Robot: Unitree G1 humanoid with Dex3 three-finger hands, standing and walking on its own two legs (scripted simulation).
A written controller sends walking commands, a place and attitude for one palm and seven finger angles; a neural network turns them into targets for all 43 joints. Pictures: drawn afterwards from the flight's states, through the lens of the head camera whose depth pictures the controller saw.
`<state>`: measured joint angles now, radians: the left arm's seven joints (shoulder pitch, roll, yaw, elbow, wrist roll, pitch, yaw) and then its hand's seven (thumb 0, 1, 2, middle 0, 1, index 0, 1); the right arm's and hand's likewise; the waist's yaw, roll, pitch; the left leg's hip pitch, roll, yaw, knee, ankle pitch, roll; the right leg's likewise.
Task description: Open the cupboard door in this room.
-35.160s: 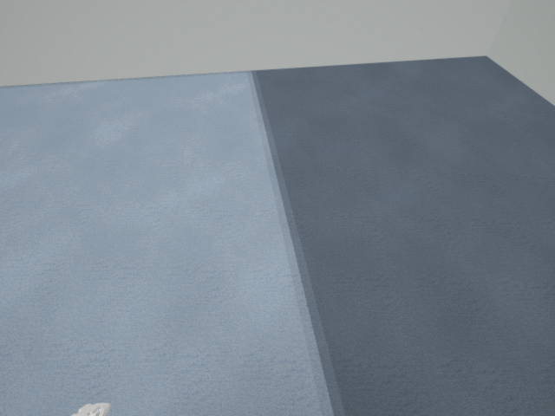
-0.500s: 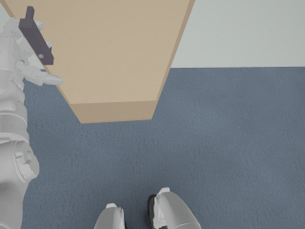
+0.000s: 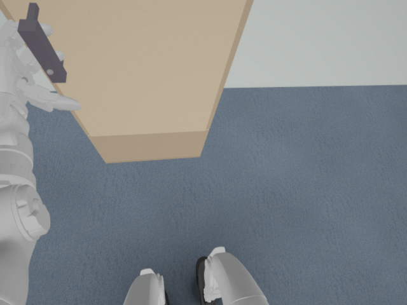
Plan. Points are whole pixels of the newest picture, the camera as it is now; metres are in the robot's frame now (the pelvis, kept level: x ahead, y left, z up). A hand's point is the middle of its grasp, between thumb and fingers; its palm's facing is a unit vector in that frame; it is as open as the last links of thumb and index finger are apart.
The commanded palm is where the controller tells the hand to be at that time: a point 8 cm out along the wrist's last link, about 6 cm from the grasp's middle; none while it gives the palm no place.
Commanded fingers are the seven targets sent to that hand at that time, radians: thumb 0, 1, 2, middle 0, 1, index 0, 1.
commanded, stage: slide the fingers in behind the handle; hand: left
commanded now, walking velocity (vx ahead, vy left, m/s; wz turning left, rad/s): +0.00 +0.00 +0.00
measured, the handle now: (47, 45) +0.58 +0.23 +0.06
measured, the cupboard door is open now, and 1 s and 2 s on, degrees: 0 0 49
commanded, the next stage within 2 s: close the thumb around the handle in 0.08 s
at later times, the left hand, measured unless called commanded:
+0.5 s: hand (55, 72) +0.53 +0.21 +0.06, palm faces +0.00 -1.00 -0.02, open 11.1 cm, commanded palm +0.51 +0.24 +0.06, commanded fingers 0.00 0.45 0.71 -0.37 -1.30 -0.37 -1.30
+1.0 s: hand (58, 72) +0.53 +0.20 +0.06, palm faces +0.03 -1.00 -0.02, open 6.0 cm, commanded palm +0.50 +0.24 +0.06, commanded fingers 0.00 0.90 0.90 -0.40 -1.35 -0.40 -1.35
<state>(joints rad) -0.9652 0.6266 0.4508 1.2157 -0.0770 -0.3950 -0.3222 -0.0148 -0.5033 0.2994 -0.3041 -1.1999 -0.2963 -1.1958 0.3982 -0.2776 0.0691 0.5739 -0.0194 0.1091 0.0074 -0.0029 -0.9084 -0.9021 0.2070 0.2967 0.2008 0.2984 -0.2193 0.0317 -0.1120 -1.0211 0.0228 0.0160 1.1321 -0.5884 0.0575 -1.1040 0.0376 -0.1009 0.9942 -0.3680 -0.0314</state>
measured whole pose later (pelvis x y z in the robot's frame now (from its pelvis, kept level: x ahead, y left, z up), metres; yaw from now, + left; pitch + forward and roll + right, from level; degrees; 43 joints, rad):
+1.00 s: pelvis +0.00 +0.00 +0.00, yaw +0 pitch +27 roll -4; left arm -0.94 0.57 0.43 1.20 -0.08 -0.42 -0.27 0.01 0.70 0.80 -0.32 -1.32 -0.33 -1.34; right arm 0.41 -0.28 0.06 0.59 -0.03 0.11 0.01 0.00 -0.91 -0.90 0.21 0.30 0.20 0.30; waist -0.21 0.04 -0.11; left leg -1.00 0.02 0.01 1.12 -0.58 0.05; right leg -1.08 0.04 -0.10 0.99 -0.37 -0.03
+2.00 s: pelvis +0.01 -0.04 +0.03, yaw +4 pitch +15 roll +0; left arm 0.15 -0.08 -0.27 0.17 0.12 -0.32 0.53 0.02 0.63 0.71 -0.30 -1.31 -0.34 -1.33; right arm 0.17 -0.15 0.03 0.52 -0.07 0.01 0.03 0.00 -0.91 -0.90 0.21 0.30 0.20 0.30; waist -0.01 0.03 -0.17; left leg -0.68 -0.01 0.00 0.98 -0.55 0.01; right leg -0.81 0.01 -0.10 0.96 -0.41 -0.08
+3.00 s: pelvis -0.03 -0.05 +0.02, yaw +5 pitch +13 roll +2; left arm -0.08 -0.04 -0.15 0.40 0.07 -0.43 0.41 -0.01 -0.50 0.30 -0.33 -0.53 -0.29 -0.54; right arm 0.18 -0.20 0.01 0.60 -0.07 -0.03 -0.01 0.01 -0.91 -0.90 0.21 0.30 0.20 0.30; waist -0.01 0.02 -0.14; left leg -0.75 -0.03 0.00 1.02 -0.51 0.00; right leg -0.87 -0.01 -0.10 1.00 -0.37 -0.09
